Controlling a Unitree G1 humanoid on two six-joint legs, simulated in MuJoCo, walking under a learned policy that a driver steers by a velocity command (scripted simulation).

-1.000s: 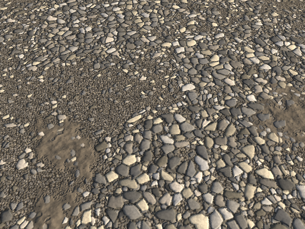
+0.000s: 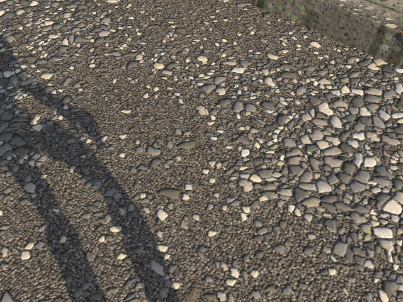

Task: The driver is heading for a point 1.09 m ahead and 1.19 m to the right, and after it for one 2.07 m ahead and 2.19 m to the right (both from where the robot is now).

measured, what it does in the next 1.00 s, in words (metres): walks ahead, turning right: right foot, then left foot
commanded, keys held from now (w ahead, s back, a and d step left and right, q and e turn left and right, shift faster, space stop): w+e+shift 1.00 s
